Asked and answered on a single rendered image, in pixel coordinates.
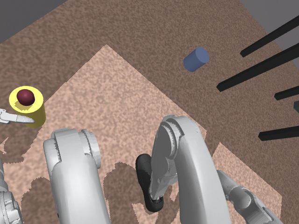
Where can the right robot arm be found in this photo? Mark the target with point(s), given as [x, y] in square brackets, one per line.
[251, 208]

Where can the right robot foot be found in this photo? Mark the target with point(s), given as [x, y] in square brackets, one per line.
[143, 170]

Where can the right robot hand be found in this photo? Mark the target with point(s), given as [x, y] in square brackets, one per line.
[227, 183]

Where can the left robot arm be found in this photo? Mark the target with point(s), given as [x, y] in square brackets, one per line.
[10, 212]

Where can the left robot hand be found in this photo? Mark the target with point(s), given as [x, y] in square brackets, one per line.
[7, 118]

